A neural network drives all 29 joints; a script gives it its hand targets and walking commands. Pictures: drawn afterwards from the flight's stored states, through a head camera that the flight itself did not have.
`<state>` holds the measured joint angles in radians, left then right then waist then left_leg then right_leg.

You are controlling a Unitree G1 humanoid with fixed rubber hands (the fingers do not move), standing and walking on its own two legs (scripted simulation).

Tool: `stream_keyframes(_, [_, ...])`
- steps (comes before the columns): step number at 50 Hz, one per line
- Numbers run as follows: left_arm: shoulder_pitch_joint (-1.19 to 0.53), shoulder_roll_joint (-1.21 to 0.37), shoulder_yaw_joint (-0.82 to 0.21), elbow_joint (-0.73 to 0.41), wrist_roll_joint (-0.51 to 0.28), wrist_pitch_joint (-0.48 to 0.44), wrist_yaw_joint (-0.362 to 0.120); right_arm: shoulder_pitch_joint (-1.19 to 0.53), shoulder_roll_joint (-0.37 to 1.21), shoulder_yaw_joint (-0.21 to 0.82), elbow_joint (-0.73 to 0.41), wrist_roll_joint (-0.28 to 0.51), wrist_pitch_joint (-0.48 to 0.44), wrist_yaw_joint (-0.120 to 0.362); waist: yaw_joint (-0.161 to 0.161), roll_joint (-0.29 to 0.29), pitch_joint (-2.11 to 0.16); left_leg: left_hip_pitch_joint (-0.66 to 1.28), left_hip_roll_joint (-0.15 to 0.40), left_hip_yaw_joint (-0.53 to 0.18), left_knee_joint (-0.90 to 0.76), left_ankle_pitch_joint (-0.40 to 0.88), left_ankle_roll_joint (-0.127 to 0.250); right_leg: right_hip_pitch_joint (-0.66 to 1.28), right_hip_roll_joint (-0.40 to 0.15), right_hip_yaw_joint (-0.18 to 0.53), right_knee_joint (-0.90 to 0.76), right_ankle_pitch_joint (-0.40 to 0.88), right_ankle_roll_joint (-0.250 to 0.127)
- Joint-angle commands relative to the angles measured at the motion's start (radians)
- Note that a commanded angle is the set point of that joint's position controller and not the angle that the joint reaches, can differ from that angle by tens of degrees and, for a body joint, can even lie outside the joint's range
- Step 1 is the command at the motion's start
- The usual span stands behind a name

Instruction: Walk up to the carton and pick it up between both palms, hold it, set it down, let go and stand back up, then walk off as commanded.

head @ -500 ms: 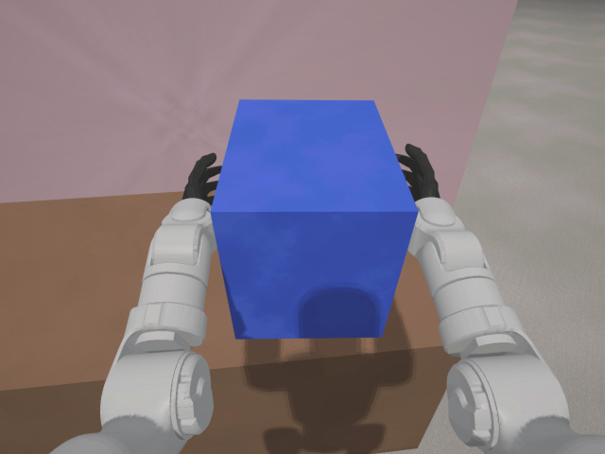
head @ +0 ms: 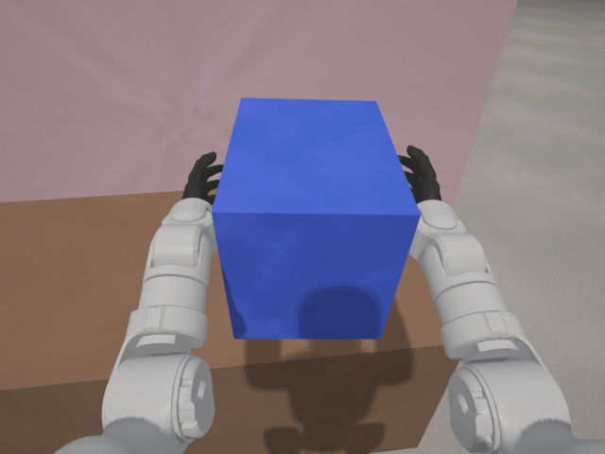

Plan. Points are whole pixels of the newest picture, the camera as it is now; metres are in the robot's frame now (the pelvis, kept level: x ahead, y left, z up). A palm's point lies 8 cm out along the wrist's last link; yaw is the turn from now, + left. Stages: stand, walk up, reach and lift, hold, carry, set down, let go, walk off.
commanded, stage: hold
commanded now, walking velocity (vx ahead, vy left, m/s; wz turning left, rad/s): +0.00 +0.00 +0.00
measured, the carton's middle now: (308, 214) +0.42 +0.02 +0.15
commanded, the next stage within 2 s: none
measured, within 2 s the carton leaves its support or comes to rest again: neither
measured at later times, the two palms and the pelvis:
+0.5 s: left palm (198, 209) +0.38 +0.17 +0.19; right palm (423, 206) +0.39 -0.13 +0.19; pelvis +0.00 +0.00 +0.00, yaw +0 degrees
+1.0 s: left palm (199, 208) +0.38 +0.17 +0.19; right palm (424, 206) +0.39 -0.13 +0.19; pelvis +0.00 +0.00 +0.00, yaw +0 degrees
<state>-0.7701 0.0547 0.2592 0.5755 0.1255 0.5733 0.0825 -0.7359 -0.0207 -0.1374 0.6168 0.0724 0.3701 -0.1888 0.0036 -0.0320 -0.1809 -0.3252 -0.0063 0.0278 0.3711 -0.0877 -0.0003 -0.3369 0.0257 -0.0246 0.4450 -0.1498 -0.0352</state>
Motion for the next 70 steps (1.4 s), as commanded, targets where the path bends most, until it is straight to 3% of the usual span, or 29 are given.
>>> stream_keyframes(1, [-0.781, -0.694, -0.405, -0.408, -0.131, -0.082, -0.179, -0.788, 0.665, 0.362, -0.241, 0.150, -0.046, 0.116, -0.133, 0.076, -0.395, 0.273, -0.035, -0.056, -0.058, -0.038, 0.000, 0.366, -0.034, 0.055, -0.152, 0.136, 0.074])
stream_keyframes(2, [-0.756, -0.669, -0.355, -0.348, -0.101, -0.074, -0.184, -0.792, 0.647, 0.359, -0.204, 0.135, -0.037, 0.123, -0.121, 0.028, -0.344, 0.271, -0.026, -0.063, -0.076, -0.088, 0.017, 0.341, -0.028, 0.044, -0.165, 0.051, 0.073])
stream_keyframes(3, [-0.736, -0.660, -0.360, -0.335, -0.105, -0.071, -0.190, -0.771, 0.645, 0.332, -0.188, 0.121, -0.041, 0.124, -0.130, 0.037, -0.332, 0.259, -0.025, -0.053, -0.074, -0.086, 0.012, 0.341, -0.034, 0.051, -0.173, 0.047, 0.072])
stream_keyframes(4, [-0.695, -0.653, -0.342, -0.307, -0.098, -0.073, -0.192, -0.790, 0.650, 0.362, -0.227, 0.125, -0.041, 0.124, -0.109, 0.017, -0.340, 0.239, -0.026, -0.051, -0.071, -0.072, 0.024, 0.369, -0.042, 0.066, -0.168, 0.073, 0.081])
stream_keyframes(5, [-0.717, -0.655, -0.347, -0.362, -0.102, -0.077, -0.195, -0.760, 0.665, 0.365, -0.228, 0.132, -0.040, 0.120, -0.123, 0.014, -0.364, 0.250, -0.033, -0.051, -0.067, -0.044, 0.016, 0.402, -0.037, 0.057, -0.158, 0.125, 0.078])
stream_keyframes(15, [-0.755, -0.655, -0.379, -0.380, -0.100, -0.083, -0.186, -0.743, 0.646, 0.361, -0.166, 0.134, -0.035, 0.124, -0.129, 0.048, -0.321, 0.271, -0.028, -0.058, -0.086, -0.070, 0.004, 0.361, -0.032, 0.047, -0.166, 0.090, 0.074])
stream_keyframes(18, [-0.749, -0.666, -0.392, -0.417, -0.124, -0.089, -0.189, -0.779, 0.671, 0.377, -0.276, 0.139, -0.051, 0.119, -0.135, 0.033, -0.429, 0.259, -0.031, -0.060, -0.063, -0.028, 0.008, 0.420, -0.042, 0.061, -0.143, 0.177, 0.085])
stream_keyframes(21, [-0.717, -0.668, -0.394, -0.401, -0.110, -0.082, -0.188, -0.750, 0.670, 0.399, -0.256, 0.157, -0.044, 0.111, -0.124, 0.046, -0.392, 0.261, -0.035, -0.056, -0.066, -0.001, 0.004, 0.427, -0.038, 0.063, -0.140, 0.238, 0.089])
stream_keyframes(22, [-0.769, -0.661, -0.391, -0.452, -0.115, -0.089, -0.184, -0.747, 0.678, 0.404, -0.247, 0.155, -0.042, 0.114, -0.123, 0.051, -0.429, 0.283, -0.036, -0.055, -0.066, -0.019, 0.005, 0.427, -0.036, 0.059, -0.143, 0.204, 0.079])
stream_keyframes(26, [-0.750, -0.668, -0.376, -0.356, -0.107, -0.078, -0.184, -0.785, 0.663, 0.386, -0.216, 0.145, -0.036, 0.122, -0.111, 0.039, -0.351, 0.237, -0.034, -0.058, -0.082, -0.087, 0.010, 0.372, -0.029, 0.051, -0.158, 0.103, 0.076])
stream_keyframes(28, [-0.705, -0.672, -0.383, -0.338, -0.102, -0.074, -0.188, -0.778, 0.665, 0.369, -0.256, 0.133, -0.049, 0.120, -0.125, 0.018, -0.369, 0.259, -0.025, -0.052, -0.076, -0.049, 0.010, 0.385, -0.027, 0.051, -0.164, 0.135, 0.070])
stream_keyframes(29, [-0.679, -0.674, -0.402, -0.335, -0.104, -0.068, -0.194, -0.751, 0.642, 0.359, -0.255, 0.124, -0.048, 0.114, -0.151, 0.050, -0.352, 0.250, -0.029, -0.049, -0.074, -0.062, 0.004, 0.403, -0.039, 0.065, -0.159, 0.164, 0.077])
stream_keyframes(33, [-0.776, -0.675, -0.399, -0.393, -0.109, -0.085, -0.183, -0.773, 0.666, 0.368, -0.205, 0.141, -0.045, 0.124, -0.121, 0.044, -0.376, 0.256, -0.031, -0.055, -0.077, -0.077, 0.007, 0.366, -0.023, 0.048, -0.158, 0.078, 0.071])
stream_keyframes(36, [-0.764, -0.682, -0.427, -0.454, -0.137, -0.090, -0.177, -0.746, 0.674, 0.396, -0.255, 0.156, -0.046, 0.118, -0.138, 0.066, -0.435, 0.274, -0.030, -0.055, -0.063, -0.011, -0.005, 0.421, -0.035, 0.063, -0.140, 0.210, 0.080])
stream_keyframes(37, [-0.780, -0.686, -0.413, -0.443, -0.130, -0.093, -0.174, -0.781, 0.670, 0.404, -0.261, 0.161, -0.051, 0.123, -0.115, 0.055, -0.440, 0.290, -0.029, -0.059, -0.062, -0.023, 0.000, 0.399, -0.025, 0.051, -0.146, 0.159, 0.074])
stream_keyframes(40, [-0.748, -0.710, -0.433, -0.430, -0.147, -0.086, -0.178, -0.777, 0.668, 0.403, -0.301, 0.161, -0.057, 0.118, -0.137, 0.028, -0.440, 0.291, -0.027, -0.059, -0.059, 0.003, -0.002, 0.412, -0.020, 0.055, -0.146, 0.209, 0.071])
stream_keyframes(42, [-0.784, -0.711, -0.443, -0.436, -0.143, -0.091, -0.167, -0.814, 0.685, 0.409, -0.294, 0.164, -0.060, 0.122, -0.115, 0.069, -0.437, 0.279, -0.031, -0.060, -0.066, -0.052, -0.003, 0.361, -0.023, 0.049, -0.151, 0.108, 0.071])
stream_keyframes(43, [-0.769, -0.718, -0.452, -0.432, -0.137, -0.086, -0.166, -0.795, 0.673, 0.402, -0.277, 0.156, -0.058, 0.123, -0.126, 0.078, -0.427, 0.283, -0.028, -0.062, -0.058, -0.035, -0.003, 0.362, -0.025, 0.051, -0.147, 0.149, 0.069])
stream_keyframes(45, [-0.750, -0.685, -0.397, -0.378, -0.115, -0.077, -0.170, -0.794, 0.662, 0.398, -0.253, 0.149, -0.045, 0.127, -0.103, 0.035, -0.375, 0.266, -0.025, -0.060, -0.075, -0.087, 0.011, 0.341, -0.023, 0.047, -0.166, 0.072, 0.070])
stream_keyframes(49, [-0.708, -0.671, -0.396, -0.376, -0.105, -0.067, -0.184, -0.734, 0.650, 0.367, -0.211, 0.137, -0.033, 0.125, -0.135, 0.049, -0.341, 0.256, -0.029, -0.056, -0.077, -0.060, 0.007, 0.385, -0.031, 0.056, -0.161, 0.133, 0.074])
stream_keyframes(52, [-0.704, -0.669, -0.369, -0.342, -0.098, -0.071, -0.184, -0.782, 0.669, 0.380, -0.248, 0.143, -0.046, 0.126, -0.103, 0.021, -0.344, 0.252, -0.026, -0.050, -0.079, -0.064, 0.016, 0.376, -0.027, 0.053, -0.165, 0.085, 0.075])
stream_keyframes(54, [-0.693, -0.684, -0.401, -0.372, -0.110, -0.069, -0.185, -0.757, 0.650, 0.386, -0.272, 0.137, -0.050, 0.120, -0.135, 0.035, -0.384, 0.267, -0.029, -0.054, -0.065, -0.032, 0.007, 0.395, -0.024, 0.050, -0.151, 0.159, 0.075])
stream_keyframes(55, [-0.672, -0.666, -0.390, -0.355, -0.105, -0.066, -0.185, -0.787, 0.646, 0.409, -0.297, 0.150, -0.052, 0.119, -0.116, 0.014, -0.389, 0.262, -0.028, -0.056, -0.071, -0.038, 0.016, 0.420, -0.027, 0.058, -0.159, 0.159, 0.075])
stream_keyframes(57, [-0.741, -0.682, -0.424, -0.436, -0.122, -0.084, -0.181, -0.745, 0.663, 0.393, -0.261, 0.149, -0.046, 0.117, -0.133, 0.049, -0.413, 0.275, -0.027, -0.057, -0.066, -0.019, 0.000, 0.412, -0.028, 0.058, -0.150, 0.178, 0.069])
stream_keyframes(61, [-0.728, -0.700, -0.399, -0.369, -0.117, -0.076, -0.175, -0.818, 0.668, 0.395, -0.291, 0.148, -0.054, 0.123, -0.109, 0.033, -0.375, 0.275, -0.025, -0.056, -0.077, -0.061, 0.009, 0.352, -0.024, 0.046, -0.166, 0.080, 0.074])
stream_keyframes(63, [-0.727, -0.673, -0.391, -0.392, -0.113, -0.080, -0.179, -0.764, 0.674, 0.402, -0.253, 0.147, -0.046, 0.124, -0.102, 0.028, -0.367, 0.261, -0.029, -0.056, -0.073, -0.040, 0.013, 0.385, -0.032, 0.058, -0.158, 0.142, 0.076])
stream_keyframes(65, [-0.762, -0.674, -0.395, -0.454, -0.115, -0.085, -0.179, -0.719, 0.663, 0.381, -0.198, 0.142, -0.041, 0.127, -0.132, 0.047, -0.387, 0.288, -0.032, -0.052, -0.071, -0.047, 0.005, 0.394, -0.032, 0.052, -0.150, 0.150, 0.074])
stream_keyframes(68, [-0.697, -0.674, -0.360, -0.349, -0.100, -0.068, -0.187, -0.740, 0.657, 0.377, -0.211, 0.132, -0.038, 0.121, -0.126, 0.013, -0.328, 0.254, -0.029, -0.051, -0.076, -0.065, 0.016, 0.386, -0.031, 0.056, -0.164, 0.127, 0.076])
stream_keyframes(70, [-0.702, -0.684, -0.414, -0.405, -0.113, -0.074, -0.188, -0.727, 0.650, 0.385, -0.240, 0.140, -0.046, 0.119, -0.138, 0.050, -0.369, 0.286, -0.029, -0.059, -0.067, -0.034, 0.002, 0.381, -0.026, 0.052, -0.151, 0.163, 0.072])
